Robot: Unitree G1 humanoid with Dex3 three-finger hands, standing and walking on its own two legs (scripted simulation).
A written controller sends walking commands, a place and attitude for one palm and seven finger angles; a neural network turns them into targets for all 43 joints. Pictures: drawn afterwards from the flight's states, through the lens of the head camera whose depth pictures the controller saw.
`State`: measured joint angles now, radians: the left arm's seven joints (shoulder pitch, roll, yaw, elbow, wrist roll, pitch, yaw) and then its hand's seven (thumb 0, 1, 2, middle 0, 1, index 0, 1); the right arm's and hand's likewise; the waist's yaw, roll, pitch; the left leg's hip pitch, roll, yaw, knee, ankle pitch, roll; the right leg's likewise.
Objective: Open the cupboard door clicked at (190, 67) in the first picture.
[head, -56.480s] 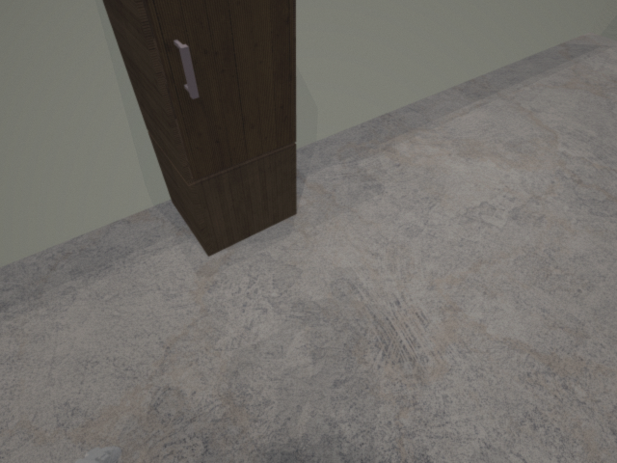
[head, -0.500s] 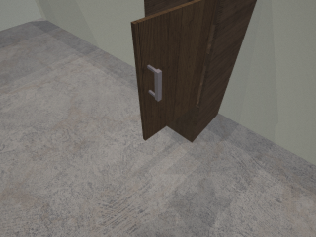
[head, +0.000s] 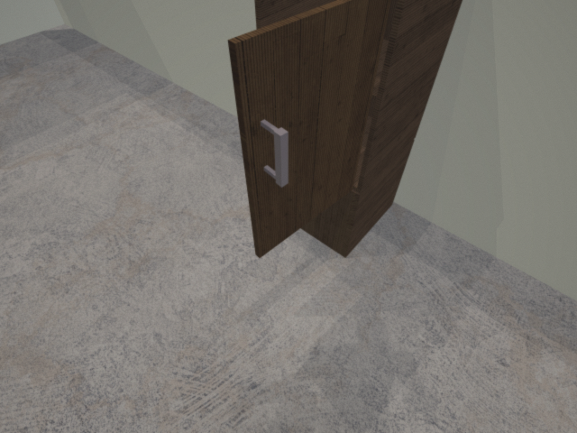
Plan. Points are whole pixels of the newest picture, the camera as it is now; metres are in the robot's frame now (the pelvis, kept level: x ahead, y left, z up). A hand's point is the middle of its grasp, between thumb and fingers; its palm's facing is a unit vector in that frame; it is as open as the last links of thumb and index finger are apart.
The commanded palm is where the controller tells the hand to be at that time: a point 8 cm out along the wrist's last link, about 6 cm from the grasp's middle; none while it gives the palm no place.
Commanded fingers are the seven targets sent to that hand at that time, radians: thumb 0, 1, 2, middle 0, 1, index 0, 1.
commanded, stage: look to check the result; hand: left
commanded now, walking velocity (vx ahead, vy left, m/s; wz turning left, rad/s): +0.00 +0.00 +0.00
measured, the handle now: (274, 154) +0.61 +0.06 +0.02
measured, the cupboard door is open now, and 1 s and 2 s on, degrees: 83 83 83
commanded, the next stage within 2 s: stand and wait in 0.34 s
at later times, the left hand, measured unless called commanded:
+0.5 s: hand out of the picture +0.10 +0.23 -0.16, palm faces -0.03 -0.94 -0.33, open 7.4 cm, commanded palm none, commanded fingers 0.00 0.90 0.90 -0.20 -0.30 -0.20 -0.30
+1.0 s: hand out of the picture +0.11 +0.22 -0.16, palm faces -0.03 -0.95 -0.32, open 7.4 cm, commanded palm none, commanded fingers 0.00 0.90 0.90 -0.20 -0.30 -0.20 -0.30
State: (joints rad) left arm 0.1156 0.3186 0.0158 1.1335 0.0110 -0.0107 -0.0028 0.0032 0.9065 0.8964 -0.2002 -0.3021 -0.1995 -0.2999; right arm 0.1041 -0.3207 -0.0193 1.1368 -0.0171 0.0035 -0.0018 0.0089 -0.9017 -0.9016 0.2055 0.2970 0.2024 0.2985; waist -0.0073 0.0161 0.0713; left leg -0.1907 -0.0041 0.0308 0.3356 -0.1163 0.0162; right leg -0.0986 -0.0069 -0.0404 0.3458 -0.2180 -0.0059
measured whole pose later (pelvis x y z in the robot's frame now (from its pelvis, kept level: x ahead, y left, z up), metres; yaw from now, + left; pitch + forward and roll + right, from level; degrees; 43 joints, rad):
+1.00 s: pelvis +0.04 -0.02 +0.00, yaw -1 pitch -1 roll +1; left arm 0.12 0.30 0.01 1.13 0.01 -0.02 0.01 0.00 0.91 0.90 -0.20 -0.30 -0.20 -0.30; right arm 0.11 -0.30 -0.01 1.14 -0.01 0.00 -0.01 0.01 -0.90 -0.90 0.21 0.30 0.20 0.30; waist -0.01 0.01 0.06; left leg -0.12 0.02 0.04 0.31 -0.17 -0.01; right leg -0.02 0.02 -0.02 0.29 -0.25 -0.03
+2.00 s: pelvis +0.03 -0.01 +0.00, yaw -1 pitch -1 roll +0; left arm 0.12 0.31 0.01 1.14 0.01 -0.01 0.00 0.00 0.91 0.90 -0.20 -0.30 -0.20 -0.30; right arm 0.10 -0.30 -0.01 1.14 -0.01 0.00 -0.01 0.01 -0.90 -0.90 0.21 0.30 0.20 0.30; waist 0.00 0.00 0.06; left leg -0.13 0.01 0.04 0.29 -0.14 0.00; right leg -0.04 0.01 -0.03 0.28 -0.23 -0.02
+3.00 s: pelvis -0.01 -0.03 -0.02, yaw -32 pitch +2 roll +0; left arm 0.13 0.30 0.09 0.86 0.02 0.04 -0.04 0.00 0.91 0.90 -0.20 -0.30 -0.19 -0.30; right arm 0.18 -0.23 -0.04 0.89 -0.03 0.03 -0.03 0.01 -0.90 -0.90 0.21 0.30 0.21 0.30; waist 0.02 0.01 0.11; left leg -0.29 0.14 0.06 0.66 -0.37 -0.08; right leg -0.33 -0.01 -0.04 0.63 -0.28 0.01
